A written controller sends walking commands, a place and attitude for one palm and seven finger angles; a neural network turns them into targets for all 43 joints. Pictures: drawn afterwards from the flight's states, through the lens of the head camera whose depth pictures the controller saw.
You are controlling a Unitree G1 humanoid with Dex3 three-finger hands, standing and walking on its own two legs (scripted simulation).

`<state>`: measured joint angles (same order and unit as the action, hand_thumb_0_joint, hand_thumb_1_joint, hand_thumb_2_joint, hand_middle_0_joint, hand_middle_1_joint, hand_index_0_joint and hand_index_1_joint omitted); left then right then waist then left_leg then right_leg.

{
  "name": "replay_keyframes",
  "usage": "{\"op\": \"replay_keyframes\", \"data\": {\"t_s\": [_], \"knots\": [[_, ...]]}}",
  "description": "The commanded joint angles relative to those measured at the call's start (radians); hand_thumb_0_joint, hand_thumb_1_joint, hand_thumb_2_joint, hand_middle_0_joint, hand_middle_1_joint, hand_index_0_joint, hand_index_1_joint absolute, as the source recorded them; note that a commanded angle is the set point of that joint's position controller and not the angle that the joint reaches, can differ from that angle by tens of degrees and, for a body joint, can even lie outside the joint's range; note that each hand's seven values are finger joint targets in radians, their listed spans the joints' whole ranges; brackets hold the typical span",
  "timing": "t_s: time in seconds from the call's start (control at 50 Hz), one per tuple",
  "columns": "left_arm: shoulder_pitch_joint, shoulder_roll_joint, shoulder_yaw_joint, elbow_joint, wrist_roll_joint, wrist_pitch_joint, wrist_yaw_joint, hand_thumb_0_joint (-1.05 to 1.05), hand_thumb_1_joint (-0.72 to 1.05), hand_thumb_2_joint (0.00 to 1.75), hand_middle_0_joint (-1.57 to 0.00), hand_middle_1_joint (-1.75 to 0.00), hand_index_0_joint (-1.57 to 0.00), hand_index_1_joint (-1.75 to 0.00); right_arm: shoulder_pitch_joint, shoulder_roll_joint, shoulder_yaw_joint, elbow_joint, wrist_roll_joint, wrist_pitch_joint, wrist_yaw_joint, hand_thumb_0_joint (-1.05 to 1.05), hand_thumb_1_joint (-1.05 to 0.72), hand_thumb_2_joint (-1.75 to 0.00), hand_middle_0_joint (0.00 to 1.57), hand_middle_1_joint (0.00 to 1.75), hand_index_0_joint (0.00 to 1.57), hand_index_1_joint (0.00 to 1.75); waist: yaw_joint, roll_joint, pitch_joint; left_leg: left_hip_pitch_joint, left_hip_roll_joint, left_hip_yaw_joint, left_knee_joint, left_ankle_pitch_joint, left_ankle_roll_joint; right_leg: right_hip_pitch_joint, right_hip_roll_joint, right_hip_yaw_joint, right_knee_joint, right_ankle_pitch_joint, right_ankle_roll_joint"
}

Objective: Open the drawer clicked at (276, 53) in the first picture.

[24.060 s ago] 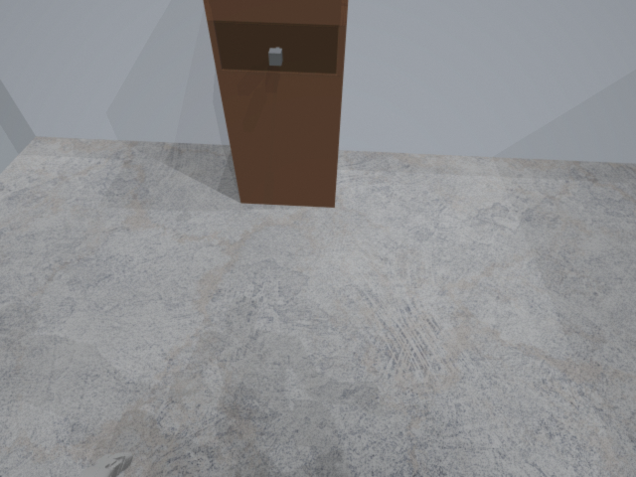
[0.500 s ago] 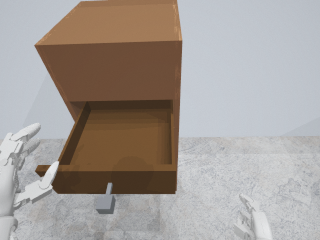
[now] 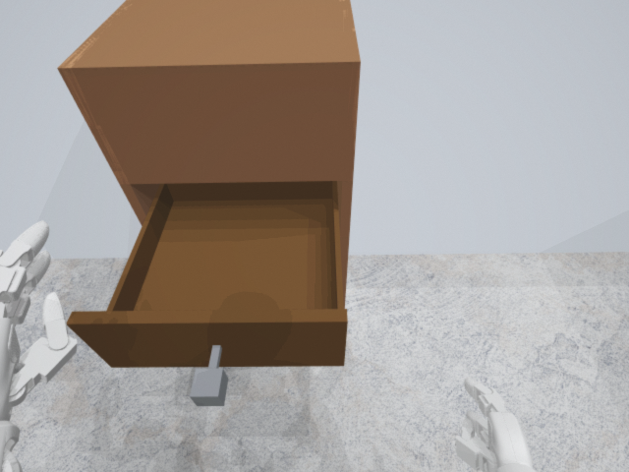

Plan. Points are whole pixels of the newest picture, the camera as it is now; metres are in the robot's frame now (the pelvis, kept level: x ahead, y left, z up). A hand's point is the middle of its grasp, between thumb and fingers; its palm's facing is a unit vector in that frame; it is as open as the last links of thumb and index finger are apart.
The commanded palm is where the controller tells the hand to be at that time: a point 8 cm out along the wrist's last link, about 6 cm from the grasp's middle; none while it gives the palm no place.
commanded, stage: step back with the hand held close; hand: left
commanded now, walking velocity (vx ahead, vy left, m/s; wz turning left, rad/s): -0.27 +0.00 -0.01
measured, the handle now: (212, 373) +0.26 +0.18 -0.06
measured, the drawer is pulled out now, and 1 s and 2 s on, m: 0.29 0.29 0.29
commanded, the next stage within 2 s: stop stepping back and stand still in 1.00 s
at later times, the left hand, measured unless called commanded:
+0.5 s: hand (26, 434) +0.12 +0.24 +0.15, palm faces +0.36 -0.81 -0.46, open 7.4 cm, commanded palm +0.06 +0.29 +0.18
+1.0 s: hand out of the picture +0.04 +0.18 +0.16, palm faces +0.19 -0.84 -0.50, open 7.4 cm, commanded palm -0.03 +0.25 +0.18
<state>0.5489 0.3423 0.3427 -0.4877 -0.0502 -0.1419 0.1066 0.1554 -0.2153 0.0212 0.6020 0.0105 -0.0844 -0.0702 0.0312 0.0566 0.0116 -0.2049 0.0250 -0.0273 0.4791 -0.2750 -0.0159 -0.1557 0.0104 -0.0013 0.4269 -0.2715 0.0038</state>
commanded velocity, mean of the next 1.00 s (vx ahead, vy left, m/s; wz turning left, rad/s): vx -0.32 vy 0.00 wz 0.02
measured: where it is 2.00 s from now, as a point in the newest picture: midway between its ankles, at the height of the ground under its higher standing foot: outside the picture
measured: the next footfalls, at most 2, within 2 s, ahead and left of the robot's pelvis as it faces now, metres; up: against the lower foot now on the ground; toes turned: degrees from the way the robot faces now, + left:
right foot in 0.86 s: -0.16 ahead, -0.12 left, +0.00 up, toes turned -4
left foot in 1.20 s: -0.23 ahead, +0.08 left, +0.00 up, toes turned +1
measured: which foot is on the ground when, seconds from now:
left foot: down 0.00-0.94, up 0.96-1.00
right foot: down 0.00-0.62, up 0.64-0.84, down 0.86-1.00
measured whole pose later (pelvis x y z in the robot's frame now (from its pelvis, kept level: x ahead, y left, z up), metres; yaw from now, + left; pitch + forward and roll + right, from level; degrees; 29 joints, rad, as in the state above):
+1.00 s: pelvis -0.18 -0.02 -0.01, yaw -3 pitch +3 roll -1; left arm 0.62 0.42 0.35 -0.63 -0.06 -0.23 0.10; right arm 0.12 -0.19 0.01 0.63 0.02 -0.11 -0.03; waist -0.02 0.02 0.06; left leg -0.54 0.03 -0.03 0.82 -0.35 -0.02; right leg -0.27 0.05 -0.04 0.52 -0.29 -0.05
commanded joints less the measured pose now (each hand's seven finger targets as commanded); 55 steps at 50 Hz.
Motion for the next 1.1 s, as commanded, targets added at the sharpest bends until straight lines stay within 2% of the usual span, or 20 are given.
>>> {"op": "replay_keyframes", "data": {"t_s": [0.0, 0.16, 0.32, 0.4, 0.46, 0.5, 0.54, 0.58, 0.6, 0.62, 0.64, 0.68, 0.76, 0.86, 0.88, 0.9, 0.92, 0.94, 0.98, 1.08], "knots": [[0.046, 0.150, 0.093, -0.227, 0.002, -0.076, 0.013, 0.00, 0.90, 0.90, -0.20, -0.30, -0.20, -0.30, -0.113, -0.113, -0.058, -0.183, 0.001, -0.021, -0.007, 0.00, -0.90, -0.90, 0.20, 0.30, 0.20, 0.30, -0.023, -0.010, -0.140, 0.058, 0.040, 0.029, -0.022, 0.382, 0.044, -0.010, -0.085, 0.023, -0.025, 0.435, -0.004], [0.149, 0.212, 0.172, -0.326, -0.004, -0.089, 0.038, 0.00, 0.90, 0.90, -0.20, -0.30, -0.20, -0.30, -0.118, -0.104, -0.078, -0.218, 0.007, 0.009, -0.012, 0.00, -0.90, -0.90, 0.20, 0.30, 0.20, 0.30, -0.018, 0.000, -0.224, 0.004, 0.074, -0.001, -0.021, 0.492, 0.041, 0.022, -0.065, -0.006, 0.069, 0.418, 0.001], [0.142, 0.191, 0.167, -0.346, 0.000, -0.106, 0.056, 0.00, 0.90, 0.90, -0.20, -0.30, -0.20, -0.30, -0.092, -0.114, -0.079, -0.207, -0.004, -0.034, -0.015, 0.00, -0.90, -0.90, 0.20, 0.30, 0.20, 0.30, -0.017, 0.108, -0.150, -0.212, 0.140, -0.053, -0.107, 0.214, 0.077, 0.008, -0.028, -0.014, 0.182, 0.102, 0.010], [0.105, 0.162, 0.138, -0.321, 0.007, -0.112, 0.066, 0.00, 0.90, 0.90, -0.20, -0.30, -0.20, -0.30, -0.061, -0.117, -0.074, -0.204, -0.006, -0.051, -0.018, 0.00, -0.90, -0.90, 0.20, 0.30, 0.20, 0.30, -0.036, -0.005, -0.105, -0.307, 0.088, -0.046, -0.028, -0.066, 0.068, -0.037, -0.065, 0.068, 0.111, 0.102, -0.013], [0.049, 0.180, 0.123, -0.305, 0.006, -0.115, 0.070, 0.00, 0.90, 0.90, -0.20, -0.30, -0.20, -0.30, -0.042, -0.104, -0.079, -0.178, 0.003, -0.052, -0.012, 0.00, -0.90, -0.90, 0.20, 0.30, 0.20, 0.30, -0.054, -0.183, -0.084, -0.125, -0.037, 0.029, 0.226, -0.160, 0.023, -0.301, -0.216, 0.260, -0.145, -0.084, -0.091], [0.018, 0.184, 0.115, -0.306, 0.011, -0.111, 0.074, 0.00, 0.90, 0.90, -0.20, -0.30, -0.20, -0.30, -0.049, -0.096, -0.073, -0.156, -0.005, -0.051, -0.011, 0.00, -0.90, -0.90, 0.20, 0.30, 0.20, 0.30, -0.053, -0.233, -0.083, -0.042, -0.048, 0.028, 0.309, -0.123, 0.016, -0.377, -0.269, 0.248, -0.183, -0.126, -0.121], [0.019, 0.189, 0.127, -0.304, 0.015, -0.108, 0.082, 0.00, 0.90, 0.90, -0.20, -0.30, -0.20, -0.30, -0.055, -0.090, -0.061, -0.153, -0.011, -0.049, -0.015, 0.00, -0.90, -0.90, 0.20, 0.30, 0.20, 0.30, -0.059, -0.186, -0.080, -0.047, -0.008, -0.002, 0.102, -0.061, 0.028, -0.319, -0.196, 0.148, -0.088, -0.043, -0.080], [0.024, 0.189, 0.136, -0.330, 0.020, -0.115, 0.084, 0.00, 0.90, 0.90, -0.20, -0.30, -0.20, -0.30, -0.077, -0.120, -0.064, -0.178, -0.004, -0.051, -0.023, 0.00, -0.90, -0.90, 0.20, 0.30, 0.20, 0.30, -0.043, 0.048, -0.062, -0.171, 0.134, -0.162, -0.141, 0.019, 0.078, -0.213, -0.035, 0.041, 0.136, -0.026, 0.002], [0.031, 0.195, 0.151, -0.336, 0.022, -0.119, 0.087, 0.00, 0.90, 0.90, -0.20, -0.30, -0.20, -0.30, -0.078, -0.113, -0.065, -0.188, -0.002, -0.056, -0.023, 0.00, -0.90, -0.90, 0.20, 0.30, 0.20, 0.30, -0.032, 0.104, -0.087, -0.245, 0.220, -0.221, -0.178, 0.103, 0.108, -0.127, -0.002, -0.009, 0.274, -0.025, 0.019], [0.041, 0.207, 0.158, -0.321, 0.023, -0.127, 0.088, 0.00, 0.90, 0.90, -0.20, -0.30, -0.20, -0.30, -0.072, -0.099, -0.069, -0.177, -0.006, -0.063, -0.021, 0.00, -0.90, -0.90, 0.20, 0.30, 0.20, 0.30, -0.037, 0.180, -0.128, -0.289, 0.263, -0.249, -0.243, -0.016, 0.128, -0.097, 0.001, 0.006, 0.397, -0.180, 0.015], [0.048, 0.189, 0.157, -0.323, 0.026, -0.130, 0.092, 0.00, 0.90, 0.90, -0.20, -0.30, -0.20, -0.30, -0.063, -0.095, -0.066, -0.182, -0.024, -0.072, -0.020, 0.00, -0.90, -0.90, 0.20, 0.30, 0.20, 0.30, -0.040, 0.203, -0.108, -0.367, 0.292, -0.289, -0.282, -0.103, 0.160, -0.086, 0.014, 0.022, 0.511, -0.224, 0.013], [0.046, 0.174, 0.137, -0.368, 0.022, -0.133, 0.094, 0.00, 0.90, 0.90, -0.20, -0.30, -0.20, -0.30, -0.052, -0.093, -0.069, -0.163, -0.032, -0.086, -0.012, 0.00, -0.90, -0.90, 0.20, 0.30, 0.20, 0.30, -0.038, 0.141, -0.090, -0.307, 0.274, -0.217, -0.185, 0.131, 0.170, -0.140, 0.004, 0.041, 0.508, -0.215, 0.006], [0.076, 0.163, 0.108, -0.393, 0.006, -0.127, 0.068, 0.00, 0.90, 0.90, -0.20, -0.30, -0.20, -0.30, -0.044, -0.114, -0.071, -0.128, -0.018, -0.120, 0.019, 0.00, -0.90, -0.90, 0.20, 0.30, 0.20, 0.30, -0.022, 0.150, -0.188, 0.012, 0.230, -0.135, -0.050, 0.540, 0.142, -0.208, 0.001, -0.009, 0.267, -0.128, 0.016], [0.069, 0.208, 0.160, -0.354, -0.017, -0.139, 0.037, 0.00, 0.90, 0.90, -0.20, -0.30, -0.20, -0.30, -0.090, -0.127, -0.057, -0.116, -0.015, -0.115, 0.028, 0.00, -0.90, -0.90, 0.20, 0.30, 0.20, 0.30, -0.012, 0.120, -0.190, -0.027, 0.216, -0.110, 0.004, 0.461, 0.107, -0.059, -0.013, -0.020, -0.016, 0.087, 0.014], [0.075, 0.226, 0.183, -0.347, -0.016, -0.149, 0.032, 0.00, 0.90, 0.90, -0.20, -0.30, -0.20, -0.30, -0.092, -0.122, -0.060, -0.122, -0.008, -0.105, 0.030, 0.00, -0.90, -0.90, 0.20, 0.30, 0.20, 0.30, -0.009, 0.040, -0.207, -0.055, 0.175, -0.068, 0.065, 0.387, 0.084, -0.020, -0.043, -0.010, -0.067, 0.230, 0.007], [0.091, 0.225, 0.173, -0.341, -0.015, -0.148, 0.029, 0.00, 0.90, 0.90, -0.20, -0.30, -0.20, -0.30, -0.084, -0.102, -0.064, -0.138, 0.009, -0.093, 0.033, 0.00, -0.90, -0.90, 0.20, 0.30, 0.20, 0.30, -0.018, -0.150, -0.247, -0.089, 0.061, 0.053, 0.202, 0.242, 0.030, -0.001, -0.151, 0.075, -0.098, 0.491, -0.018], [0.114, 0.250, 0.193, -0.322, -0.019, -0.139, 0.031, 0.00, 0.90, 0.90, -0.20, -0.30, -0.20, -0.30, -0.106, -0.097, -0.078, -0.167, 0.035, -0.087, 0.035, 0.00, -0.90, -0.90, 0.20, 0.30, 0.20, 0.30, -0.012, -0.342, -0.253, -0.203, -0.057, 0.080, 0.404, -0.143, -0.005, 0.003, -0.293, 0.219, -0.105, 0.734, -0.065], [0.165, 0.264, 0.208, -0.292, -0.018, -0.132, 0.037, 0.00, 0.90, 0.90, -0.20, -0.30, -0.20, -0.30, -0.124, -0.100, -0.085, -0.167, 0.038, -0.074, 0.029, 0.00, -0.90, -0.90, 0.20, 0.30, 0.20, 0.30, -0.011, -0.334, -0.215, -0.283, -0.092, 0.006, 0.604, -0.247, -0.002, -0.042, -0.365, 0.245, -0.090, 0.761, -0.107], [0.230, 0.220, 0.205, -0.223, -0.011, -0.116, 0.038, 0.00, 0.90, 0.90, -0.20, -0.30, -0.20, -0.30, -0.142, -0.049, -0.062, -0.153, 0.014, -0.042, 0.014, 0.00, -0.90, -0.90, 0.20, 0.30, 0.20, 0.30, -0.031, -0.231, -0.186, -0.362, -0.051, -0.033, 0.654, -0.225, -0.027, -0.026, -0.328, 0.182, -0.053, 0.687, -0.165], [0.117, 0.202, 0.143, -0.275, 0.014, -0.113, 0.076, 0.00, 0.90, 0.90, -0.20, -0.30, -0.20, -0.30, -0.137, -0.058, -0.033, -0.147, -0.002, 0.005, -0.031, 0.00, -0.90, -0.90, 0.20, 0.30, 0.20, 0.30, -0.057, -0.184, -0.156, -0.248, -0.045, 0.040, 0.147, -0.184, -0.015, 0.060, -0.211, 0.108, 0.004, 0.757, -0.109]]}}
